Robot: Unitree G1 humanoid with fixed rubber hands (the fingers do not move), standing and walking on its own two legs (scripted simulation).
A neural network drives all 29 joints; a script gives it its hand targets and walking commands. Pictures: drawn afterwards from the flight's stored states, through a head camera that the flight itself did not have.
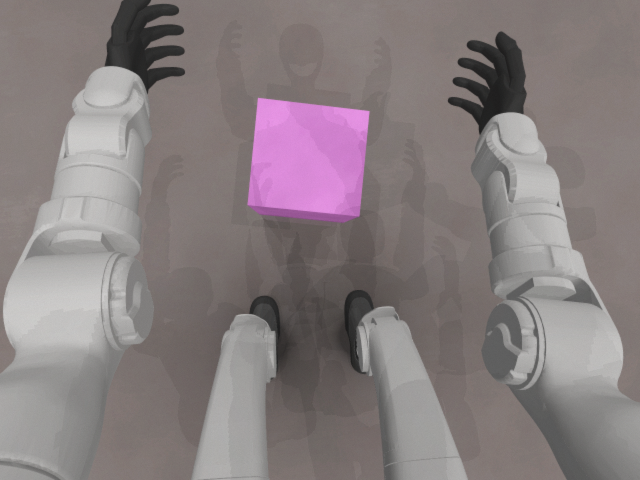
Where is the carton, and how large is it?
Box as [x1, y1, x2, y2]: [248, 98, 368, 222]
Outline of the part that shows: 258,98 248,205 260,214 339,222 343,222 358,216 368,111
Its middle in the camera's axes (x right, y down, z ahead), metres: -0.03 -0.15 +0.85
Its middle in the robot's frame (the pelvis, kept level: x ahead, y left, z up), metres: +0.51 -0.01 -0.53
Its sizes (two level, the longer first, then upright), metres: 0.210 0.200 0.250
